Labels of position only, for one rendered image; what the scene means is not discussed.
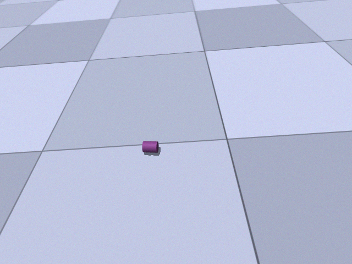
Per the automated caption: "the can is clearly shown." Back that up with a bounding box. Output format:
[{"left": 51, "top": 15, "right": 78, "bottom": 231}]
[{"left": 142, "top": 141, "right": 158, "bottom": 153}]

